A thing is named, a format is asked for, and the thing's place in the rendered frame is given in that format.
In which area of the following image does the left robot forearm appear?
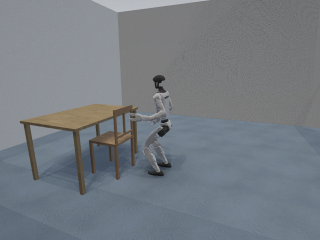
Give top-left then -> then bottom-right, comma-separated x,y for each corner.
142,110 -> 164,122

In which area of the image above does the robot right foot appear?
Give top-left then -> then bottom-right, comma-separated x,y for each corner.
157,162 -> 172,168

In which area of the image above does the left robot hand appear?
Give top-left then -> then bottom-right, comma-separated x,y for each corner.
129,113 -> 143,122

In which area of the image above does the right robot shin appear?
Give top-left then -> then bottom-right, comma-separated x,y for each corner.
152,143 -> 168,164

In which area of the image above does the right robot hand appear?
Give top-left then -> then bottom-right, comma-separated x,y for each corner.
149,119 -> 160,126

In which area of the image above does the chair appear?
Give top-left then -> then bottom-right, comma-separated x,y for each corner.
89,104 -> 135,180

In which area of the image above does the table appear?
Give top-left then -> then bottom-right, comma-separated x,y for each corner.
20,103 -> 138,195

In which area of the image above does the robot left upper arm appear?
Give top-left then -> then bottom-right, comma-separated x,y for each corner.
153,93 -> 166,117

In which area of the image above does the robot right upper arm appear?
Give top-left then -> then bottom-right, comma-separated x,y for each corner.
167,91 -> 173,110

